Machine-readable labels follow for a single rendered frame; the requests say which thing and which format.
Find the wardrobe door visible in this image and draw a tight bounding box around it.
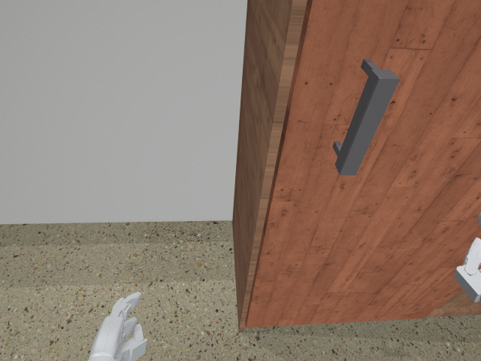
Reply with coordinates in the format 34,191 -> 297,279
245,0 -> 481,328
438,288 -> 481,308

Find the right robot hand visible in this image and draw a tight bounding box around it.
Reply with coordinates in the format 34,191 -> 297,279
454,213 -> 481,302

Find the left robot hand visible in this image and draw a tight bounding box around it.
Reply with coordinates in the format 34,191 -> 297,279
89,292 -> 147,361

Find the handle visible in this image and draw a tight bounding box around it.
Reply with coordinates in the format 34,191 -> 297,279
333,59 -> 400,175

